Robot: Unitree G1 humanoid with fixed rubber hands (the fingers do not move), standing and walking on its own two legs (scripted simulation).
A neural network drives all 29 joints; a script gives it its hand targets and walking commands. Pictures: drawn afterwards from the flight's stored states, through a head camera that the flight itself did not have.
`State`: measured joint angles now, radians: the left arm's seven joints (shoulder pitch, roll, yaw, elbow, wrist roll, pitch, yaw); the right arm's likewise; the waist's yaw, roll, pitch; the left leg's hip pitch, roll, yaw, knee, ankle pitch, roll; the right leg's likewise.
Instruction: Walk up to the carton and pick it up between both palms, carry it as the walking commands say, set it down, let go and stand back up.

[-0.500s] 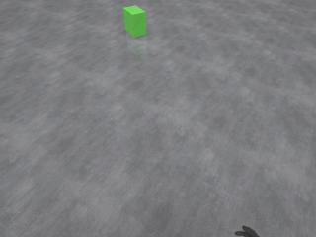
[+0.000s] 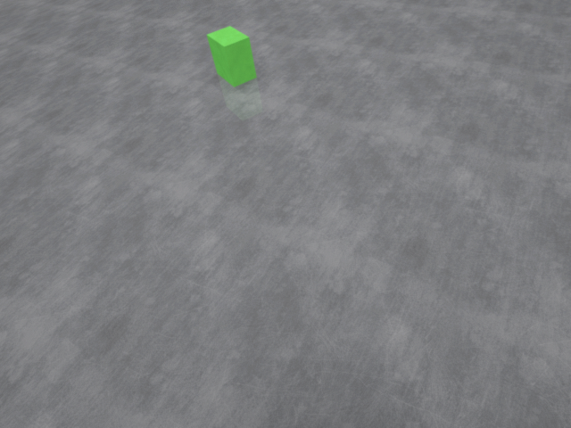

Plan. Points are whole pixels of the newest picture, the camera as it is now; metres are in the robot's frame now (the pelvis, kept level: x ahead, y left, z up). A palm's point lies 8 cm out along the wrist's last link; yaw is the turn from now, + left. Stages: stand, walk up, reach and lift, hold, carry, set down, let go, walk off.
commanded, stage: walk up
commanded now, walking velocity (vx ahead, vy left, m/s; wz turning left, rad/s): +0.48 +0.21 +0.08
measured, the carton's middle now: (232, 56) +2.61 +0.45 -0.63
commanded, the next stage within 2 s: none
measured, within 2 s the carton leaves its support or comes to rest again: neither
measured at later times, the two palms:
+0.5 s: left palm (121, 363) +0.29 +0.34 -0.14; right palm (402, 328) +0.32 -0.17 -0.15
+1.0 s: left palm (168, 253) +0.50 +0.29 -0.11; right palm (389, 223) +0.56 -0.20 -0.15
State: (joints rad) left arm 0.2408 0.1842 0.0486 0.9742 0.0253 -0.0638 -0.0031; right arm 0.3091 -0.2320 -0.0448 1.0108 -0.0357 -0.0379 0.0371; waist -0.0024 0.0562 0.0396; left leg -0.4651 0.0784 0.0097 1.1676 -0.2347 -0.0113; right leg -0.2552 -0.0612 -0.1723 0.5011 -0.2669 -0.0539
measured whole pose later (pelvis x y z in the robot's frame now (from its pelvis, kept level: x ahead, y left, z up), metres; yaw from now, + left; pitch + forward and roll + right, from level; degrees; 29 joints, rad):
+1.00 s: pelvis +0.52 +0.04 +0.01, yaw +1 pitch +0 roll +2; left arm 0.33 0.18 0.06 1.03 0.02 -0.07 0.00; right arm 0.25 -0.23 -0.05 1.00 -0.04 -0.02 0.05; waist 0.03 0.06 0.04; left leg -0.56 0.12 0.03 1.07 -0.18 -0.03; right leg -0.17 -0.06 -0.18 0.41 -0.25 -0.03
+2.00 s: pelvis +1.04 +0.11 +0.01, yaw +2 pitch +0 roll +1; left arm 0.44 0.19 0.07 1.07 0.03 -0.07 0.00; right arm 0.12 -0.23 -0.04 0.96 -0.03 0.00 0.07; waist 0.08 0.04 0.05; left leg -0.57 0.13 0.07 0.73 -0.13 -0.03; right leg -0.07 -0.09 -0.19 0.36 -0.28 0.02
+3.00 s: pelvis +1.57 +0.17 +0.00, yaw +2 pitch +1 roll +1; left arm 0.52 0.19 0.06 1.09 0.03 -0.06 0.00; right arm 0.04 -0.22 -0.04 0.94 -0.04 -0.01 0.09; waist 0.11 0.01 0.03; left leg -0.51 0.09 0.13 0.59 -0.14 -0.01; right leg 0.01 -0.12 -0.18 0.35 -0.37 0.06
